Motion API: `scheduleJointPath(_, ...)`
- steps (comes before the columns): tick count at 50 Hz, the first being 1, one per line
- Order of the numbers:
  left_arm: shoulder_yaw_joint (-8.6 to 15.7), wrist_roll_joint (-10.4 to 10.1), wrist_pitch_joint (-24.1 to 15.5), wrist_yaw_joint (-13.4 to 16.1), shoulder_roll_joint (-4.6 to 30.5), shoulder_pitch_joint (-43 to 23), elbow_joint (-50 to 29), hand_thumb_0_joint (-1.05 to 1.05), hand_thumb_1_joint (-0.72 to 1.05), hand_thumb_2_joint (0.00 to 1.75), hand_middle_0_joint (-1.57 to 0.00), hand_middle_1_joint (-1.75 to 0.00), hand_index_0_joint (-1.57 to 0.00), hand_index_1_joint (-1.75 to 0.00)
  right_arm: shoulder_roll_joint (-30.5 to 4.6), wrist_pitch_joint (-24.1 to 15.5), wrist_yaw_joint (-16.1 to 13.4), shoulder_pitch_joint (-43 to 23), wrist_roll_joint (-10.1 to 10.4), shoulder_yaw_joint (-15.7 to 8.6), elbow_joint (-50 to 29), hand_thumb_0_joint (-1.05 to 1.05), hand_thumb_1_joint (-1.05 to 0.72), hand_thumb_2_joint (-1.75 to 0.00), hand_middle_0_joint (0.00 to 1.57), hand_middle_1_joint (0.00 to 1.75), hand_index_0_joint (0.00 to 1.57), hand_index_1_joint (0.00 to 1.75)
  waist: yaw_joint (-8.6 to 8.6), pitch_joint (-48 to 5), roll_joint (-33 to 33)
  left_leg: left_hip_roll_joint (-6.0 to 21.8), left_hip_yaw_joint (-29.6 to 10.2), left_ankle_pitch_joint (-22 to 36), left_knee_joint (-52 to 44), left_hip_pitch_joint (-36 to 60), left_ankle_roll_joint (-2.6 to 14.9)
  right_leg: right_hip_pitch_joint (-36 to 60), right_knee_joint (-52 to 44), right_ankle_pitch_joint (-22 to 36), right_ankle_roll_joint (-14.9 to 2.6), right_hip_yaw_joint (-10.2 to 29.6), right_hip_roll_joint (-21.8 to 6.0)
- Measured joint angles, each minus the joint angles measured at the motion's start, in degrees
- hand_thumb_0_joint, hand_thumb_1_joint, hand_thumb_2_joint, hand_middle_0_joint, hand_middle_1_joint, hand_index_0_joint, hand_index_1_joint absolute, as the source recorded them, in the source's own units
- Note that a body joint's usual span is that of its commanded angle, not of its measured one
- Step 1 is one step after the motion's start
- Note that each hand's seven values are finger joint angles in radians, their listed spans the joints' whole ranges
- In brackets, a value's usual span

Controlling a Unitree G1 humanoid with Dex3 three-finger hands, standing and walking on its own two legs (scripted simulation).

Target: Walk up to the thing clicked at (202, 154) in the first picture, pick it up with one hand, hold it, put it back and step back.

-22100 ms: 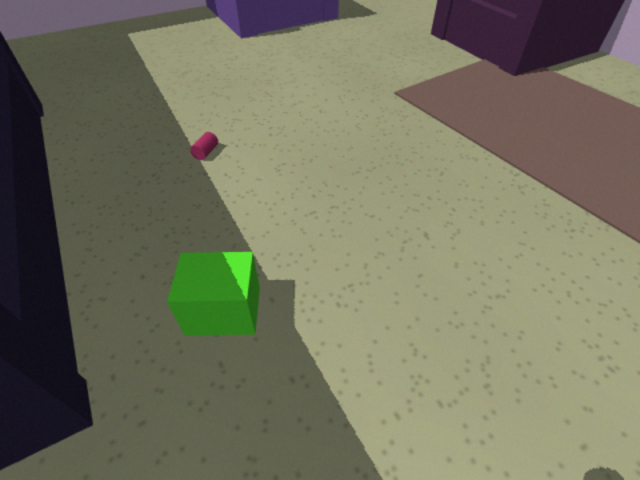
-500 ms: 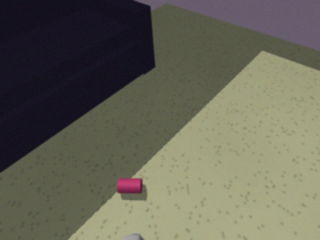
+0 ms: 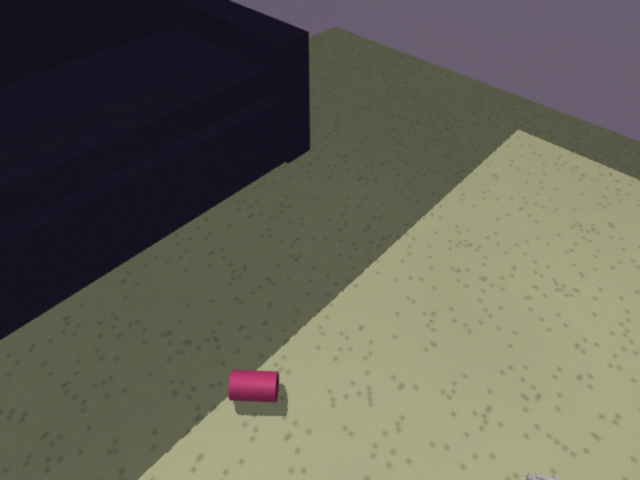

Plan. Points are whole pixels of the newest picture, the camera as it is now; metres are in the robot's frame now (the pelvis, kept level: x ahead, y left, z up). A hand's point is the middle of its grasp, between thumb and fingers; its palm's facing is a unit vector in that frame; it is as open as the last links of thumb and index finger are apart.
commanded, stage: walk up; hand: left
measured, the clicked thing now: (254, 385) +0.50 +0.22 -0.72
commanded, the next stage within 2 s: stand in 0.68 s
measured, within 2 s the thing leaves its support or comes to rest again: neither
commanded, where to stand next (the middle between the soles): +0.12 -0.01 m, yaw -2 degrees
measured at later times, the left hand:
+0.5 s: hand out of the picture +0.10 +0.26 -0.14, palm faces -0.02 -0.94 -0.35, open 7.4 cm
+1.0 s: hand out of the picture +0.09 +0.25 -0.14, palm faces -0.03 -0.94 -0.34, open 7.4 cm
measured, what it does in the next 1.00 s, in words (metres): stands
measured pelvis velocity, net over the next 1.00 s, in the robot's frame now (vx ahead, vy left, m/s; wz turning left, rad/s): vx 0.02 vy -0.01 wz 0.00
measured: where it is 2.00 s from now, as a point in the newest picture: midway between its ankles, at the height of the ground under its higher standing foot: outside the picture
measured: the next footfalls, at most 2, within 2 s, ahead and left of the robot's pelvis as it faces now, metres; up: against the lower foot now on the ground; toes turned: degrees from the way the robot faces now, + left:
none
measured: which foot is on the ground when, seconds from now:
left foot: down 0.00-1.00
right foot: down 0.00-1.00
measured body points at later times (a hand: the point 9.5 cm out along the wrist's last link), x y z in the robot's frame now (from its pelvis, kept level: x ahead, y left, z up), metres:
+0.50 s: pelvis +0.01 +0.00 +0.01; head +0.02 +0.00 +0.46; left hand +0.10 +0.31 -0.11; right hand +0.09 -0.30 -0.12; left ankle +0.05 +0.12 -0.73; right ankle +0.02 -0.14 -0.73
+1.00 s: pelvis +0.02 -0.01 +0.02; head +0.03 -0.01 +0.47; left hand +0.09 +0.30 -0.12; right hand +0.10 -0.31 -0.12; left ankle +0.05 +0.12 -0.73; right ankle +0.02 -0.14 -0.73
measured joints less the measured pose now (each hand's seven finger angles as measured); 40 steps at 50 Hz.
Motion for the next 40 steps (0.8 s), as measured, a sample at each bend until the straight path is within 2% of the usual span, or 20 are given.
scheduleJointPath(16,0.2,0.4,0.1,-0.3,-1.7,-1.5,3.2,0.01,0.90,0.89,-0.20,-0.30,-0.21,-0.30,0.4,0.1,0.0,0.5,0.0,-0.2,4.5,0.00,-0.90,-0.90,0.20,0.30,0.20,0.30,-0.59,-0.8,0.4,-0.4,0.2,4.2,-9.2,5.1,-0.13,5.0,-9.0,4.0,0.29,-0.2,-0.1)
scheduleJointPath(40,0.7,0.8,0.7,-0.6,-1.8,-0.8,3.4,0.01,0.90,0.89,-0.20,-0.30,-0.21,-0.30,1.3,-0.6,-0.4,2.5,-0.7,-0.2,4.8,0.00,-0.90,-0.90,0.20,0.30,0.20,0.30,-1.68,-2.7,-0.7,-0.7,0.3,5.1,-12.0,6.4,-0.19,5.8,-11.0,4.6,0.37,-0.1,-0.4)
